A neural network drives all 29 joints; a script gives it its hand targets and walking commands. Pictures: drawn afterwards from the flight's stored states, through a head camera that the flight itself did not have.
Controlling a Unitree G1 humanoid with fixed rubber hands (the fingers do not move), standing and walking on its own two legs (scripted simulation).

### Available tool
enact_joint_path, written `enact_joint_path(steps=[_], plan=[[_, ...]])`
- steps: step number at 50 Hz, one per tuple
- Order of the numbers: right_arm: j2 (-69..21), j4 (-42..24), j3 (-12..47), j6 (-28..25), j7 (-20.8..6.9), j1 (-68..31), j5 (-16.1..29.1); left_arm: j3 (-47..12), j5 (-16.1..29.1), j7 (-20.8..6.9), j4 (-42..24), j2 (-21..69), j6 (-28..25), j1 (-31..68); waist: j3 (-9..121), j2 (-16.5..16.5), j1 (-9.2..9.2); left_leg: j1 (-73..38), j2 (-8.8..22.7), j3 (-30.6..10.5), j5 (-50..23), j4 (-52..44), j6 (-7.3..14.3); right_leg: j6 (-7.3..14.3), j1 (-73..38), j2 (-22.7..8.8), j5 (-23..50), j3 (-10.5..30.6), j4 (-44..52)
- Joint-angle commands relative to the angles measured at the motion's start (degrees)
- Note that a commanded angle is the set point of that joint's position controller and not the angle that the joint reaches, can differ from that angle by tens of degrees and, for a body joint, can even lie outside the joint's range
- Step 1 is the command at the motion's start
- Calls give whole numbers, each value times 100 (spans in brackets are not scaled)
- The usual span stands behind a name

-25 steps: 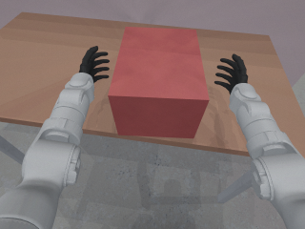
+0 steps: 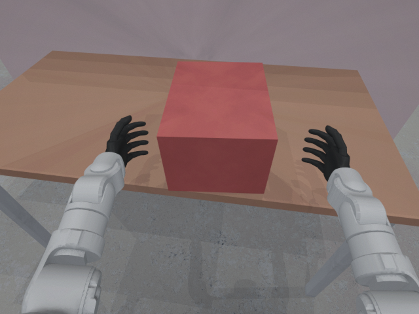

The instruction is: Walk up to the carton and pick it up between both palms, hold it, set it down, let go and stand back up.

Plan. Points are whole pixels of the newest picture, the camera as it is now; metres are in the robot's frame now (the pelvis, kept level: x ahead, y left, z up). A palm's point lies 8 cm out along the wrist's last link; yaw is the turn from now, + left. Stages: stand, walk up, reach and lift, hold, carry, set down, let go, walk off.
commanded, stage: set down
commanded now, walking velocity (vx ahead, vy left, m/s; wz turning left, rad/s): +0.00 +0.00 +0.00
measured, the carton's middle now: (217, 123) +0.53 +0.01 +0.07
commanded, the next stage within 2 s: let go in 1.76 s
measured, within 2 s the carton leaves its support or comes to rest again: neither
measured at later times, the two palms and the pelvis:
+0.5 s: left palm (108, 199) +0.31 +0.22 +0.07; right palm (335, 203) +0.30 -0.21 +0.06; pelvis +0.03 +0.01 +0.00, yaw -1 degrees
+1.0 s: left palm (105, 226) +0.27 +0.23 +0.03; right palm (330, 226) +0.27 -0.20 +0.03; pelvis +0.06 +0.01 +0.01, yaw -1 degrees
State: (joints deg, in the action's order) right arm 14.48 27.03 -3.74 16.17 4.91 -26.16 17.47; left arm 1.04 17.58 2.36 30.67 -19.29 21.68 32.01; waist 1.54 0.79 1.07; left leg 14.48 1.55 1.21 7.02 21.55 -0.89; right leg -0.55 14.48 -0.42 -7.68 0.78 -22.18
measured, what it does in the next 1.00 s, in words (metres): shifts its weight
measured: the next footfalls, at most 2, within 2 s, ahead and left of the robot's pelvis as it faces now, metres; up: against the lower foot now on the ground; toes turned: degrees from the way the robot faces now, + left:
none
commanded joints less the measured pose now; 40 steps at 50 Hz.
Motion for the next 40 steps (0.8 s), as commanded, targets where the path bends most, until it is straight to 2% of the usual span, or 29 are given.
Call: enact_joint_path(steps=[1,3,4,5,7,10,11,14,16,19,23,27,28,30,32,34,35,38,40], plan=[[533,-1472,-226,-298,90,-2194,-136,463,-117,-96,-1305,-946,-302,1934,1992,138,-94,-618,-347,137,362,-379,193,41,-1115,212,-429,57,380],[511,-1421,-282,-270,142,-2218,-243,494,-122,-113,-1217,-1004,-302,1992,1739,184,-92,-527,-339,163,626,-422,218,33,-1011,220,-748,32,398],[425,-1623,-225,-306,163,-1700,-224,531,-191,-126,-1516,-897,-312,1512,1714,147,-87,-649,-340,176,474,-416,208,35,-1165,215,-583,58,406],[434,-1646,-300,-305,199,-1904,-287,538,-198,-133,-1568,-964,-305,1752,1691,73,-58,-572,-342,194,517,-433,181,21,-1068,213,-658,41,417],[371,-1901,-310,-362,215,-1310,-304,519,-262,-130,-1978,-763,-288,1172,1578,-84,-4,-665,-304,162,437,-479,117,62,-1226,249,-436,10,395],[360,-2267,-428,-426,227,-1061,-389,511,-263,-90,-2388,-745,-285,936,1521,-213,-6,-641,-284,183,480,-493,53,85,-1180,255,-405,-16,367],[318,-2544,-405,-468,225,-690,-366,530,-250,-80,-2736,-676,-284,547,1536,-200,-22,-747,-268,186,316,-489,36,90,-1278,258,-216,-13,353],[349,-3094,-429,-494,195,-556,-336,539,-159,-15,-3344,-755,-290,419,1697,-314,-107,-784,-248,178,280,-468,-35,105,-1129,262,-283,-10,352],[354,-3503,-428,-525,164,-135,-313,493,-102,47,-3915,-752,-298,2,1857,-420,-111,-858,-226,171,1,-410,-97,125,-1128,265,-24,0,309],[386,-3776,-371,-492,113,603,-231,500,-112,30,-4303,-674,-236,-773,1761,-451,-130,-1078,-205,154,-398,-362,-155,150,-1094,277,236,25,353],[425,-4215,-202,-522,121,1403,-172,550,-132,-59,-4673,-630,-264,-1669,1727,-302,-198,-1218,-235,160,-967,-291,-193,137,-1134,269,708,87,409],[364,-4500,-34,-581,137,2428,-164,629,-268,-165,-4783,-512,-364,-2755,1319,-154,-267,-1404,-245,162,-1351,-303,-201,120,-1215,248,1065,140,531],[364,-4427,-56,-560,147,2310,-229,617,-268,-194,-4642,-545,-385,-2556,1183,-142,-220,-1288,-269,158,-1188,-314,-189,107,-1122,211,965,163,569],[295,-4581,-35,-589,150,2523,-286,615,-266,-225,-4659,-498,-454,-2764,915,-43,-253,-1237,-258,168,-1043,-366,-152,111,-1078,188,925,177,620],[302,-4670,-78,-591,153,2365,-339,565,-222,-204,-4705,-564,-520,-2526,807,-77,-280,-1105,-249,176,-833,-399,-135,113,-985,175,727,197,634],[242,-4778,26,-608,180,2672,-350,568,-237,-225,-4718,-531,-536,-2858,749,38,-308,-1191,-247,206,-955,-391,-102,83,-1099,171,938,214,628],[253,-4893,6,-633,203,2481,-357,585,-200,-221,-4806,-621,-566,-2643,905,0,-329,-1132,-245,209,-1005,-361,-106,60,-1127,156,1034,226,583],[299,-4813,56,-689,209,2894,-320,603,-264,-228,-4936,-556,-563,-3064,1019,-78,-322,-1391,-221,188,-1435,-270,-163,46,-1275,185,1384,194,550],[293,-4506,104,-704,214,3220,-368,607,-410,-281,-4731,-437,-487,-3413,786,-116,-282,-1518,-223,182,-1607,-251,-201,50,-1244,206,1500,157,604]])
